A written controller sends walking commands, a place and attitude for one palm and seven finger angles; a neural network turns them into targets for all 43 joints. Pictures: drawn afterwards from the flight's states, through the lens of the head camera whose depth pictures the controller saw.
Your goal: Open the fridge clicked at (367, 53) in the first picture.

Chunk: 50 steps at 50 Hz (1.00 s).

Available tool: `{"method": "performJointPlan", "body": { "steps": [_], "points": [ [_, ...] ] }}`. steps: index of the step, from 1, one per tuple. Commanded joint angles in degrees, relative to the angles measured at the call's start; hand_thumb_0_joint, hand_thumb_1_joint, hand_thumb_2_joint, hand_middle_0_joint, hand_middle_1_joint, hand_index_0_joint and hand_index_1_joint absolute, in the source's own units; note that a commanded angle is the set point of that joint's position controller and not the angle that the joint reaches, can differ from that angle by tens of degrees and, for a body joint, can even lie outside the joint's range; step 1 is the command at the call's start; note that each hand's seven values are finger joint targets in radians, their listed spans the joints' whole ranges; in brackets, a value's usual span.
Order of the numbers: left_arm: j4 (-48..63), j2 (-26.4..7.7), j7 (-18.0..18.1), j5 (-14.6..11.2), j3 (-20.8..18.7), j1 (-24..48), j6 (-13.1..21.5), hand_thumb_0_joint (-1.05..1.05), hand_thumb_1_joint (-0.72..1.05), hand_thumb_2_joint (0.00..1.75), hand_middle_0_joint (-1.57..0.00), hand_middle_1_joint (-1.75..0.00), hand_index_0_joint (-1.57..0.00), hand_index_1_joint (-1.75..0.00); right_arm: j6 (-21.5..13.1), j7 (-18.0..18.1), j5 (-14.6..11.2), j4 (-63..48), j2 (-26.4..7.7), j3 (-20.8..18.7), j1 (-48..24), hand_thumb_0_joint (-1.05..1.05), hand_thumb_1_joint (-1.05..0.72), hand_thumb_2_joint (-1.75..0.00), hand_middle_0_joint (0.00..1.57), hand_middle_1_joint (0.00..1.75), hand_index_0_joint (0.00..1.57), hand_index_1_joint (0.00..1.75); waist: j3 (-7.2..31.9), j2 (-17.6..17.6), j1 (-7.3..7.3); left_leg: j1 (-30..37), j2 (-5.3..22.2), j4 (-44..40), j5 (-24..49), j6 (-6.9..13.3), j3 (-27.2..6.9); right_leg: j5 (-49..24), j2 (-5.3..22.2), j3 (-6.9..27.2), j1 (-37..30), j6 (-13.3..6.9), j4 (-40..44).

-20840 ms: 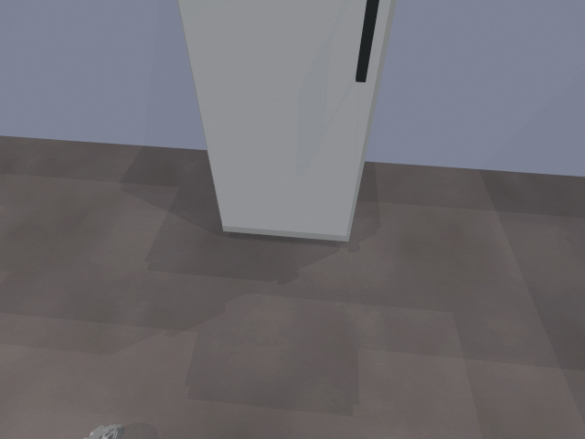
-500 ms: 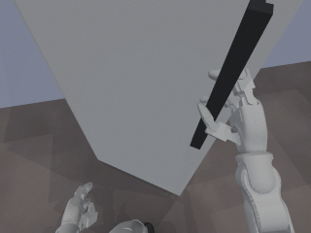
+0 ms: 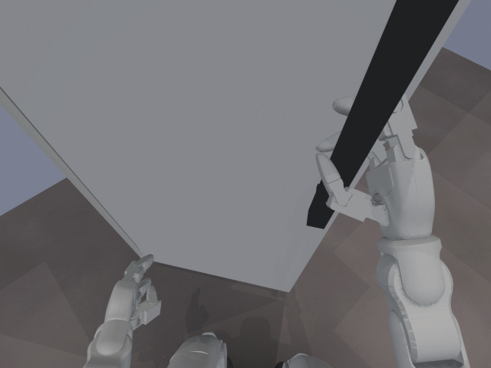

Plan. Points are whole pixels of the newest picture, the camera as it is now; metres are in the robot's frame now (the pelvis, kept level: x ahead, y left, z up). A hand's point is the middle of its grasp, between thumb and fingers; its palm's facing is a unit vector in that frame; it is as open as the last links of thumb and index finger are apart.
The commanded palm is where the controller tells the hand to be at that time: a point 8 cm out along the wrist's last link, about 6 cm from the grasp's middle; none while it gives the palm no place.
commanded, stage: walk backward, drawing the door open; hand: right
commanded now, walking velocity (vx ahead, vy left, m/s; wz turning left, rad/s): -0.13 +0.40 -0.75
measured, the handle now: (350, 135) +0.35 -0.07 +0.22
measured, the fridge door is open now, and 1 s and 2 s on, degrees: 55 85 79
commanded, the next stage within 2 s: stop walking and hold the door back in 0.66 s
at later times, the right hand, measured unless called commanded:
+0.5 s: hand (262, 306) +0.17 +0.01 +0.20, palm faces +0.36 +0.92 -0.15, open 7.3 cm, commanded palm +0.12 -0.03 +0.20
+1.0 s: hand out of the picture +0.10 +0.08 +0.20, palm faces +0.78 +0.58 -0.24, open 6.6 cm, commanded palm +0.07 +0.03 +0.18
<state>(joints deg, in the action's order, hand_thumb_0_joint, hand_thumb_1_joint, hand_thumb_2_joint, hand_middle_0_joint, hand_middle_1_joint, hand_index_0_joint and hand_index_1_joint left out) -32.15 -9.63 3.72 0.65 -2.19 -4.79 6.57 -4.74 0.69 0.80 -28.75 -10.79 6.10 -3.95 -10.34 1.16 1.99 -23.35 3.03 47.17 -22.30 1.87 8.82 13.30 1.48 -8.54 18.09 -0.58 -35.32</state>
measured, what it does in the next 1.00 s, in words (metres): steps to the left, turning right: left foot, then right foot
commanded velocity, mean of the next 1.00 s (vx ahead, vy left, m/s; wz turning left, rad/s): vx -0.07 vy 0.12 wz -0.52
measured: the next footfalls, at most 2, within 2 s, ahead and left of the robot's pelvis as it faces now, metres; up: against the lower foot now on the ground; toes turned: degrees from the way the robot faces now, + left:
left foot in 0.26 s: +0.05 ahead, +0.30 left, +0.00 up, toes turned -11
right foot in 0.48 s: -0.03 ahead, +0.12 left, +0.00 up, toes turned -32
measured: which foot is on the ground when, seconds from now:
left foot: up 0.00-0.24, down 0.26-0.48, up 0.50-0.76, down 0.78-1.00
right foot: down 0.00-0.24, up 0.26-0.46, down 0.48-0.78, up 0.80-1.00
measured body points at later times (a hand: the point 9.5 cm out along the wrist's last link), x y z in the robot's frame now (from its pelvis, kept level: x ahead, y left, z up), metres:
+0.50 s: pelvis -0.05 +0.23 +0.00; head +0.00 +0.20 +0.44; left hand +0.21 +0.39 -0.08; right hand +0.14 -0.04 +0.21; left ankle +0.01 +0.31 -0.71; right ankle -0.06 +0.14 -0.72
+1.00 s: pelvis -0.04 +0.43 +0.02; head -0.02 +0.45 +0.47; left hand +0.25 +0.52 -0.08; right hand +0.05 +0.05 +0.21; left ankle +0.05 +0.50 -0.72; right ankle -0.11 +0.32 -0.62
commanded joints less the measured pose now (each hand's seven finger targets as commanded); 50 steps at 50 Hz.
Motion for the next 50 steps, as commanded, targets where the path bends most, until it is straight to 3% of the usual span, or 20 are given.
{"method": "performJointPlan", "body": {
  "steps": [1,6,10,12,13,15,17,22,23,24,25,26,31,35,38,39,41,42,45,50],
  "points": [
    [7.2,-8.1,-1.2,0.7,-2.7,4.0,2.1,0.00,0.90,0.90,-0.20,-0.30,-0.20,-0.30,-8.8,0.5,0.4,-21.8,-5.2,-5.7,-19.5,0.00,-0.90,-0.90,0.45,1.40,0.45,1.40,24.1,-8.6,1.30,-17.9,0.4,24.2,-5.4,-3.8,-17.3,-31.2,30.3,44.4,-26.6,-13.6,16.3],
    [4.6,-7.9,-1.6,-1.1,-2.3,3.7,2.0,0.00,0.90,0.90,-0.20,-0.30,-0.20,-0.30,-5.0,0.5,-1.2,-14.7,-1.4,-5.4,-13.4,0.00,-0.90,-0.90,0.45,1.40,0.45,1.40,21.8,-12.7,-1.48,7.6,-0.8,3.1,5.8,-4.2,-11.1,-2.3,16.3,17.1,-2.7,-4.6,17.2],
    [6.6,-7.0,-1.3,-2.7,-1.6,5.4,0.7,0.00,0.90,0.90,-0.20,-0.30,-0.20,-0.30,-4.0,1.6,-2.2,-14.3,-4.0,-8.7,-12.7,0.00,-0.90,-0.90,0.45,1.40,0.45,1.40,21.3,-13.9,-2.37,24.9,-5.1,-16.5,3.8,-5.1,-2.5,16.1,10.2,15.2,8.7,-2.6,12.9],
    [6.5,-2.5,-0.8,-2.7,-0.7,4.5,0.4,0.00,0.90,0.90,-0.20,-0.30,-0.20,-0.30,-3.8,2.2,-2.1,-16.3,-9.6,-12.5,-12.7,0.00,-0.90,-0.90,0.45,1.40,0.45,1.40,20.4,16.3,-2.81,16.1,10.1,-35.3,2.6,1.8,-17.0,20.3,-2.8,4.1,10.8,2.8,-22.5],
    [5.5,-3.2,0.0,-1.5,-0.5,5.0,1.3,0.00,0.90,0.90,-0.20,-0.30,-0.20,-0.30,-3.8,3.8,-1.6,-16.5,-13.6,-17.5,-11.7,0.00,-0.90,-0.90,0.45,1.40,0.45,1.40,19.2,12.9,-4.04,11.5,17.4,-32.9,13.1,8.1,-23.6,25.4,-2.7,7.2,14.6,2.6,-38.0],
    [5.8,-3.6,0.3,-1.2,-1.5,6.2,1.8,0.00,0.90,0.90,-0.20,-0.30,-0.20,-0.30,-4.7,3.4,-2.4,-21.3,-11.0,-15.6,-10.8,0.00,-0.90,-0.90,0.45,1.40,0.45,1.40,19.9,13.6,-2.66,17.1,17.8,-25.2,29.3,11.6,-17.8,23.5,0.6,8.4,16.9,2.6,-45.3],
    [6.3,-2.3,0.7,-0.5,0.0,6.2,0.2,0.00,0.90,0.90,-0.20,-0.30,-0.20,-0.30,-5.5,3.6,-2.7,-19.7,-9.0,-15.5,-6.7,0.00,-0.90,-0.90,0.45,1.40,0.45,1.40,19.6,9.1,-2.55,19.1,14.2,-21.3,36.6,10.0,-6.7,22.3,1.3,4.5,12.2,2.9,-33.9],
    [6.5,-3.7,1.3,0.2,-0.5,0.1,0.8,0.00,0.90,0.90,-0.20,-0.30,-0.20,-0.30,-5.8,2.8,-3.4,-19.3,-7.2,-13.3,-7.5,0.00,-0.90,-0.90,0.45,1.40,0.45,1.40,22.8,4.9,0.55,7.7,8.8,-7.7,29.7,5.2,-1.2,4.4,1.4,0.0,-9.8,2.3,7.9],
    [7.2,-5.6,1.4,-0.3,-1.4,-1.4,0.7,0.00,0.90,0.90,-0.20,-0.30,-0.20,-0.30,-5.8,2.5,-3.6,-18.4,-6.2,-11.4,-7.0,0.00,-0.90,-0.90,0.45,1.40,0.45,1.40,22.2,-2.4,2.01,-3.7,6.8,3.0,18.3,2.1,-0.8,-7.6,8.5,9.0,-22.3,0.1,13.8],
    [8.5,-8.1,0.7,0.5,-2.2,0.8,1.2,0.00,0.90,0.90,-0.20,-0.30,-0.20,-0.30,-6.4,2.0,-3.3,-19.8,-5.9,-11.1,-7.2,0.00,-0.90,-0.90,0.45,1.40,0.45,1.40,23.4,-16.2,-0.41,-16.1,-1.3,14.5,-9.0,-2.9,-3.4,-32.6,27.2,36.6,-29.0,-8.0,18.1],
    [7.7,-8.6,0.0,1.0,-2.3,0.5,1.5,0.00,0.90,0.90,-0.20,-0.30,-0.20,-0.30,-7.6,2.0,-1.5,-18.9,-8.2,-13.0,-8.8,0.00,-0.90,-0.90,0.45,1.40,0.45,1.40,23.3,-11.3,-0.27,-15.5,-1.4,21.6,-9.7,-4.0,-11.5,-36.5,33.2,44.4,-26.1,-13.4,18.9],
    [6.6,-7.7,0.1,0.8,-2.1,1.5,2.1,0.00,0.90,0.90,-0.20,-0.30,-0.20,-0.30,-8.2,1.4,-1.9,-25.1,-11.2,-14.9,-13.4,0.00,-0.90,-0.90,0.45,1.40,0.45,1.40,24.7,-12.5,0.97,-15.4,-1.0,24.4,-5.6,-4.4,-15.9,-22.8,30.2,46.6,-23.1,-10.9,20.1],
    [4.3,-7.9,-0.3,-0.6,-1.9,1.0,1.5,0.00,0.90,0.90,-0.20,-0.30,-0.20,-0.30,-4.4,2.6,-2.4,-17.9,-7.7,-14.6,-6.9,0.00,-0.90,-0.90,0.45,1.40,0.45,1.40,21.9,-15.3,-1.56,0.3,-1.3,7.4,4.5,-4.7,-10.8,-5.2,17.0,18.5,-9.2,-4.5,18.2],
    [6.4,-8.0,-0.6,-1.5,-1.3,0.8,1.6,0.00,0.90,0.90,-0.20,-0.30,-0.20,-0.30,-4.0,4.2,-3.8,-15.5,-9.6,-17.9,-5.0,0.00,-0.90,-0.90,0.45,1.40,0.45,1.40,21.5,-19.8,-1.57,12.1,-5.3,-9.3,-2.5,-4.9,-4.4,5.2,14.4,18.0,-3.5,-4.4,19.5],
    [6.6,-5.5,-0.6,-2.4,-0.6,-0.7,1.2,0.00,0.90,0.90,-0.20,-0.30,-0.20,-0.30,-3.7,5.2,-4.0,-14.9,-14.0,-21.9,-3.0,0.00,-0.90,-0.90,0.45,1.40,0.45,1.40,20.8,-2.0,-1.76,17.7,-0.5,-30.6,7.6,-3.0,-6.4,12.2,2.3,9.6,0.6,1.0,1.1],
    [6.0,-3.7,-0.2,-2.2,0.5,0.2,0.6,0.00,0.90,0.90,-0.20,-0.30,-0.20,-0.30,-2.7,5.6,-3.2,-4.5,-13.8,-20.4,-2.6,0.00,-0.90,-0.90,0.45,1.40,0.45,1.40,18.0,12.6,-2.39,17.0,12.6,-33.1,11.1,1.7,-18.9,17.2,-1.6,6.4,11.4,2.9,-17.5],
    [3.0,-6.3,1.0,-1.2,-0.8,0.0,1.1,0.00,0.90,0.90,-0.20,-0.30,-0.20,-0.30,-1.8,7.2,-2.9,7.1,-21.8,-29.3,-11.2,0.00,-0.90,-0.90,0.45,1.40,0.45,1.40,19.7,16.0,-2.08,11.8,21.6,-30.3,20.4,5.9,-30.4,19.1,-1.4,14.1,17.8,2.8,-41.4],
    [2.8,-6.0,1.3,-0.9,0.1,1.8,1.0,0.00,0.90,0.90,-0.20,-0.30,-0.20,-0.30,-2.8,6.4,-3.0,6.8,-16.1,-22.4,-16.6,0.00,-0.90,-0.90,0.45,1.40,0.45,1.40,18.3,12.7,-1.73,13.4,20.0,-27.9,23.8,5.7,-26.5,14.8,-1.2,14.9,19.0,3.2,-45.0],
    [0.7,-7.5,2.6,-1.0,0.9,1.3,-1.0,0.00,0.90,0.90,-0.20,-0.30,-0.20,-0.30,-5.6,7.2,-3.5,20.9,-20.8,-26.3,-23.5,0.00,-0.90,-0.90,0.45,1.40,0.45,1.40,18.3,6.6,-2.10,19.7,17.3,-23.7,39.7,2.9,-16.6,9.8,-1.2,12.1,17.6,3.5,-36.8],
    [0.9,-10.2,1.3,-1.2,0.5,1.5,-2.7,0.00,0.90,0.90,-0.20,-0.30,-0.20,-0.30,-7.3,6.2,-4.2,31.6,-22.4,-24.0,-36.9,0.00,-0.90,-0.90,0.45,1.40,0.45,1.40,17.8,9.9,-3.63,18.6,18.7,-30.3,20.5,2.0,-19.2,7.5,-2.2,9.3,13.2,2.6,-24.9]
  ]
}}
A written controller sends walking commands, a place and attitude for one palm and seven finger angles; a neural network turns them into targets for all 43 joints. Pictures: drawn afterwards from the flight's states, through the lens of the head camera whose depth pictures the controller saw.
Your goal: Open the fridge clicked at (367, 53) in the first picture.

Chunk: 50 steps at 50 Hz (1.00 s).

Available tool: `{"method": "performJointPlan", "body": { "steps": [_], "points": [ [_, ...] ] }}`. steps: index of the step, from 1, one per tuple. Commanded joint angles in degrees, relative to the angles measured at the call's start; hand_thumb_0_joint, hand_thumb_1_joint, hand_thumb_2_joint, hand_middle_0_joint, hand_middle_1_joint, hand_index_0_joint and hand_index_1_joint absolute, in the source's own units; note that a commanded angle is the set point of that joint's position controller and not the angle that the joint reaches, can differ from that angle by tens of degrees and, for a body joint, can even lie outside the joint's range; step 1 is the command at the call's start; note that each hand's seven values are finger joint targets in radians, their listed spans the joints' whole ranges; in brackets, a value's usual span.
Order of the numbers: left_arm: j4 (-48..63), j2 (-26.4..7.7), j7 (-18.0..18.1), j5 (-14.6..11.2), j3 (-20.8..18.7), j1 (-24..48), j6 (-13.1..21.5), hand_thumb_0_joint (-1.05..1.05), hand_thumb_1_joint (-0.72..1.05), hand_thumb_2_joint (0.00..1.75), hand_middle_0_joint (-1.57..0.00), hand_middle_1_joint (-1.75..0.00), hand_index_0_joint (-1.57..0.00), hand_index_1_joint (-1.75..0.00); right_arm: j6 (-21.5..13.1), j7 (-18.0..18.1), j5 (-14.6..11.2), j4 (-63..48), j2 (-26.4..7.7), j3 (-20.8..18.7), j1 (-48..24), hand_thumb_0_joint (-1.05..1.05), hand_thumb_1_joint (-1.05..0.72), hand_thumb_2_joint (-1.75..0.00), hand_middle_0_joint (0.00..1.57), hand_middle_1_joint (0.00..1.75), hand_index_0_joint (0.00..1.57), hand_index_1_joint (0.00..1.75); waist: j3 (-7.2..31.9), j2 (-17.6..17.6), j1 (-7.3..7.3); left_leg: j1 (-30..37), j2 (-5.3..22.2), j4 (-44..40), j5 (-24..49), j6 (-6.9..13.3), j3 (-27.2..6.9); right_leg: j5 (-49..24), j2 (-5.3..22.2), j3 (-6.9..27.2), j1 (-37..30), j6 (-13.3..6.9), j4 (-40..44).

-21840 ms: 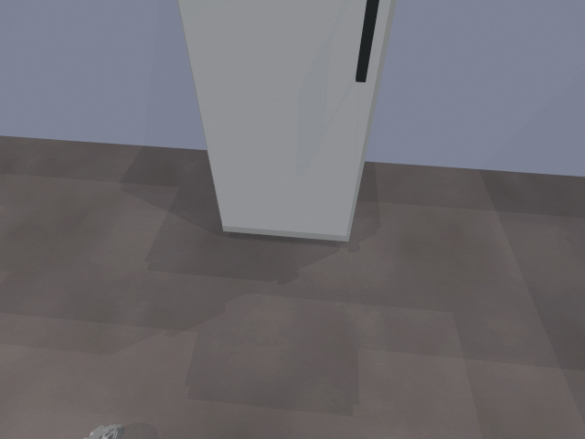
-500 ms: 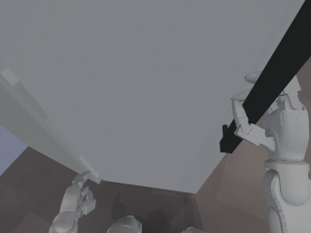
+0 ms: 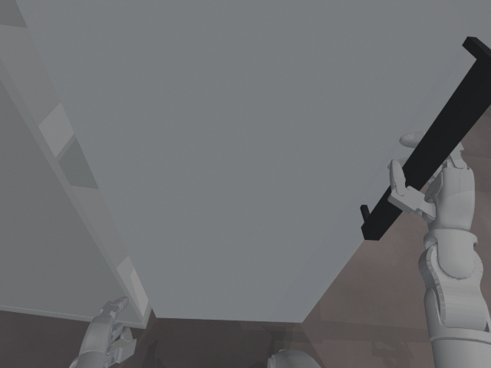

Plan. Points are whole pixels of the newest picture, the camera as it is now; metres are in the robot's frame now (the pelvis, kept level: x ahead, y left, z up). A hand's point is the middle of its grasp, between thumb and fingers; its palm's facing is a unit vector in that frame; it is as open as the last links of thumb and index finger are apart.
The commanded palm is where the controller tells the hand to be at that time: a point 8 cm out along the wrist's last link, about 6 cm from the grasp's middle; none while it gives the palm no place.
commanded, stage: stop walking and hold the door back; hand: right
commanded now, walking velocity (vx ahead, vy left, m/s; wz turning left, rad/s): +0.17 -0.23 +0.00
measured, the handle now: (410, 160) +0.37 -0.21 +0.20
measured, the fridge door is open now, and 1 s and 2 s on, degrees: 85 79 78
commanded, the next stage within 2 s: loosen the grip on the handle in 1.06 s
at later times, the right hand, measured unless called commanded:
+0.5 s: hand (393, 160) +0.38 -0.19 +0.18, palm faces +0.17 +0.96 -0.22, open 6.0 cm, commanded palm +0.35 -0.25 +0.16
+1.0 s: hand (392, 164) +0.37 -0.19 +0.18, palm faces +0.10 +0.99 -0.12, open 6.1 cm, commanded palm +0.34 -0.25 +0.16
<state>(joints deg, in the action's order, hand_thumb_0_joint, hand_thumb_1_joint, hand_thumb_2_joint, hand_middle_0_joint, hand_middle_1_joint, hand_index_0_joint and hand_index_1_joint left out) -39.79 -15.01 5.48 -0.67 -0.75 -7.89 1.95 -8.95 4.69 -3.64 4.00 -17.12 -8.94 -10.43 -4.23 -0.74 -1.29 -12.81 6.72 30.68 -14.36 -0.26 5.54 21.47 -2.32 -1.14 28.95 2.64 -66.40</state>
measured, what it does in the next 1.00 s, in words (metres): steps on the spot: right foot, then left foot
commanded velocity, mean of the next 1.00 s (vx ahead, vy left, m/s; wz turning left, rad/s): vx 0.10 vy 0.00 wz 0.00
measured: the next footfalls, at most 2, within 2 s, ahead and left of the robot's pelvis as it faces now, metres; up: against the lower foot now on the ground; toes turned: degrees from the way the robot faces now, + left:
right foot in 0.26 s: -0.05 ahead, -0.14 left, +0.00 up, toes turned -7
left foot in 0.50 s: -0.01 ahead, +0.09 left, +0.00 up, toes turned +5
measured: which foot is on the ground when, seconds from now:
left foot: down 0.00-0.26, up 0.28-0.48, down 0.50-1.00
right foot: up 0.00-0.24, down 0.26-0.50, up 0.52-0.74, down 0.76-1.00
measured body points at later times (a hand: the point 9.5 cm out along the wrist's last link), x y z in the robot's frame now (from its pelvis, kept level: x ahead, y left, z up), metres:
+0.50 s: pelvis -0.07 -0.01 -0.01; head -0.05 +0.00 +0.44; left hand -0.01 +0.22 -0.15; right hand +0.36 -0.24 +0.20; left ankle -0.02 +0.10 -0.74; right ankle -0.09 -0.13 -0.74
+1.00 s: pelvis -0.06 -0.04 -0.01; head -0.02 -0.05 +0.44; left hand +0.06 +0.21 -0.11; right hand +0.36 -0.24 +0.19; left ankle -0.05 +0.09 -0.74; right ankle -0.02 -0.15 -0.74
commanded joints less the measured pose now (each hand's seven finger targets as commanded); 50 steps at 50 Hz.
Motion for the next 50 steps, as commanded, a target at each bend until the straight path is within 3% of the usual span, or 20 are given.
{"method": "performJointPlan", "body": {
  "steps": [1,8,11,13,15,18,22,23,24,25,26,28,31,35,37,40,41,44,47,50],
  "points": [
    [8.6,-5.3,-0.7,0.1,-1.2,4.2,1.9,0.00,0.90,0.90,-0.20,-0.30,-0.20,-0.30,-3.4,2.2,0.3,0.1,-16.0,-8.4,-32.9,0.00,-0.90,-0.90,0.45,1.40,0.45,1.40,11.9,12.2,-0.44,7.9,15.7,-15.6,6.9,4.4,-16.2,-0.4,1.8,1.6,1.6,-0.8,7.8],
    [7.8,-5.5,-1.0,-0.1,-1.8,1.6,2.5,0.00,0.90,0.90,-0.20,-0.30,-0.20,-0.30,-4.0,2.2,1.3,11.3,-18.0,-8.5,-47.3,0.00,-0.90,-0.90,0.45,1.40,0.45,1.40,18.1,14.7,-1.33,9.2,13.3,-17.6,-9.6,5.9,-14.6,6.6,0.6,-5.1,-10.1,-3.3,31.3],
    [7.3,-5.9,-0.6,-0.2,-1.8,-1.5,2.8,0.00,0.90,0.90,-0.20,-0.30,-0.20,-0.30,-5.3,1.2,1.7,13.6,-16.3,-5.9,-54.0,0.00,-0.90,-0.90,0.45,1.40,0.45,1.40,21.3,5.2,1.45,2.3,6.1,-9.6,-12.8,2.4,-7.9,0.5,0.8,-6.5,-24.9,-5.3,47.7],
    [9.2,-8.9,-0.5,-0.8,-2.3,-1.6,3.7,0.00,0.90,0.90,-0.20,-0.30,-0.20,-0.30,-6.1,0.5,0.6,13.2,-11.5,-2.2,-58.1,0.00,-0.90,-0.90,0.45,1.40,0.45,1.40,15.8,-18.7,1.61,-15.4,-5.4,11.6,-14.4,-1.1,3.6,8.6,19.9,18.2,-29.5,-12.1,56.1],
    [6.8,-6.9,-0.5,-1.6,-2.1,-2.5,3.9,0.00,0.90,0.90,-0.20,-0.30,-0.20,-0.30,-4.7,0.5,2.2,19.8,-15.9,-4.6,-61.2,0.00,-0.90,-0.90,0.45,1.40,0.45,1.40,15.7,-10.1,1.68,-20.9,-3.9,25.0,-11.9,-0.2,-4.7,0.9,25.2,24.7,-26.8,-16.8,53.9],
    [5.2,-7.8,0.5,-1.9,-1.8,-5.1,3.9,0.00,0.90,0.90,-0.20,-0.30,-0.20,-0.30,-3.4,-0.6,2.2,24.8,-17.2,-4.6,-63.2,0.00,-0.90,-0.90,0.45,1.40,0.45,1.40,14.3,-7.0,0.91,-17.0,-3.5,16.9,-7.1,-1.1,-2.5,-10.1,19.5,11.3,-25.8,-14.1,47.8],
    [4.3,-8.1,0.9,-1.6,-1.2,-6.1,4.2,0.00,0.90,0.90,-0.20,-0.30,-0.20,-0.30,-3.2,-1.8,2.2,30.1,-16.8,-3.9,-63.1,0.00,-0.90,-0.90,0.45,1.40,0.45,1.40,17.8,-8.7,0.62,2.1,-6.9,-1.4,-2.2,-0.4,1.6,-16.3,15.5,3.0,-19.7,-8.8,37.9],
    [4.3,-8.4,0.9,-1.6,-1.2,-5.9,4.1,0.00,0.90,0.90,-0.20,-0.30,-0.20,-0.30,-2.9,-1.9,2.2,31.4,-17.7,-4.4,-60.0,0.00,-0.90,-0.90,0.45,1.40,0.45,1.40,18.6,-4.4,0.47,10.1,-5.5,-4.9,-0.9,0.7,-1.4,-15.8,13.4,0.9,-14.1,-7.5,32.2],
    [4.2,-7.3,0.9,-1.6,-1.4,-5.8,3.8,0.00,0.90,0.90,-0.20,-0.30,-0.20,-0.30,-2.9,-1.6,2.6,32.3,-19.3,-5.5,-58.8,0.00,-0.90,-0.90,0.45,1.40,0.45,1.40,20.9,4.2,0.49,19.1,2.8,-7.5,-2.1,4.5,-13.2,-11.1,9.9,-2.5,-4.2,-5.5,21.3],
    [4.3,-6.1,1.4,-1.3,-1.8,-5.6,3.7,0.00,0.90,0.90,-0.20,-0.30,-0.20,-0.30,-3.0,-1.2,3.0,33.0,-23.2,-8.6,-60.0,0.00,-0.90,-0.90,0.45,1.40,0.45,1.40,19.4,15.1,0.33,22.2,13.9,-11.9,4.9,10.6,-30.7,7.2,3.9,-3.4,6.0,-2.6,9.7],
    [3.8,-6.9,1.1,-1.4,-2.6,-7.8,4.3,0.00,0.90,0.90,-0.20,-0.30,-0.20,-0.30,-2.2,-1.1,3.6,35.4,-24.6,-10.6,-56.5,0.00,-0.90,-0.90,0.45,1.40,0.45,1.40,18.9,14.0,0.15,17.6,16.7,-14.2,-3.1,11.8,-31.6,12.0,4.7,3.3,5.8,-2.4,3.8],
    [2.8,-7.2,0.7,-1.5,-1.9,-5.3,4.6,0.00,0.90,0.90,-0.20,-0.30,-0.20,-0.30,-2.2,-1.3,2.4,33.3,-24.7,-11.0,-57.7,0.00,-0.90,-0.90,0.45,1.40,0.45,1.40,14.5,15.5,0.66,13.5,14.7,-13.0,-3.2,11.0,-27.2,8.6,6.4,5.3,6.6,-2.2,2.8],
    [2.5,-7.0,1.0,-0.8,-0.5,-4.7,4.5,0.00,0.90,0.90,-0.20,-0.30,-0.20,-0.30,-3.4,-1.1,2.5,34.3,-27.9,-15.2,-54.9,0.00,-0.90,-0.90,0.45,1.40,0.45,1.40,14.8,14.3,0.91,3.8,9.6,-11.8,3.5,7.9,-13.4,3.8,5.9,0.2,-4.1,-2.0,13.2],
    [3.3,-6.7,0.7,0.1,-0.5,-4.6,4.8,0.00,0.90,0.90,-0.20,-0.30,-0.20,-0.30,-4.8,-1.4,2.1,29.6,-23.7,-12.3,-53.1,0.00,-0.90,-0.90,0.45,1.40,0.45,1.40,16.0,9.8,2.16,-3.6,4.3,-10.3,-5.8,4.9,-7.3,-8.8,3.1,-5.7,-19.1,-1.6,32.5],
    [4.6,-7.8,0.2,-0.3,-1.5,-4.2,4.6,0.00,0.90,0.90,-0.20,-0.30,-0.20,-0.30,-5.8,-1.8,1.9,25.6,-21.5,-10.7,-52.5,0.00,-0.90,-0.90,0.45,1.40,0.45,1.40,16.0,4.1,2.01,-3.6,2.1,-6.6,-6.3,3.0,-7.6,-10.9,6.1,-1.6,-21.6,-2.3,40.0],
    [8.3,-6.9,-0.6,-0.9,-1.1,-1.6,3.8,0.00,0.90,0.90,-0.20,-0.30,-0.20,-0.30,-6.3,-2.6,1.0,17.8,-14.7,-6.7,-47.7,0.00,-0.90,-0.90,0.45,1.40,0.45,1.40,16.0,-11.4,1.38,0.1,-6.9,7.2,-2.4,-0.6,-2.8,-19.1,18.3,14.5,-14.5,-9.1,47.4],
    [8.4,-6.9,-0.6,-0.5,-1.2,-1.8,4.0,0.00,0.90,0.90,-0.20,-0.30,-0.20,-0.30,-6.8,-2.3,1.5,14.8,-17.6,-8.9,-48.2,0.00,-0.90,-0.90,0.45,1.40,0.45,1.40,16.3,-12.5,0.93,0.1,-6.6,9.1,-6.7,-0.6,-3.7,-22.7,19.8,15.3,-14.4,-10.1,47.2],
    [8.9,-7.3,-1.0,-0.4,-1.6,-2.4,3.9,0.00,0.90,0.90,-0.20,-0.30,-0.20,-0.30,-6.4,-1.9,1.7,8.5,-16.1,-8.1,-43.2,0.00,-0.90,-0.90,0.45,1.40,0.45,1.40,19.4,-8.4,0.70,3.9,-5.4,-1.0,3.6,0.0,-4.4,-34.5,16.4,8.2,-19.0,-7.6,37.7],
    [9.7,-6.3,-1.0,-0.7,-1.3,-3.1,3.9,0.00,0.90,0.90,-0.20,-0.30,-0.20,-0.30,-5.4,-1.3,1.8,3.8,-15.6,-7.6,-40.3,0.00,-0.90,-0.90,0.45,1.40,0.45,1.40,24.1,-3.1,2.05,11.0,0.1,-1.2,25.2,1.6,-7.6,-29.9,11.3,0.9,-16.8,-2.8,34.0],
    [9.1,-5.6,-0.1,-0.8,-0.9,-2.3,3.2,0.00,0.90,0.90,-0.20,-0.30,-0.20,-0.30,-3.9,-0.5,1.1,4.9,-17.8,-9.5,-38.9,0.00,-0.90,-0.90,0.45,1.40,0.45,1.40,24.3,2.4,1.73,9.6,1.9,-1.4,30.3,1.8,-9.6,-25.2,9.4,-0.1,-17.6,-2.3,33.5]
  ]
}}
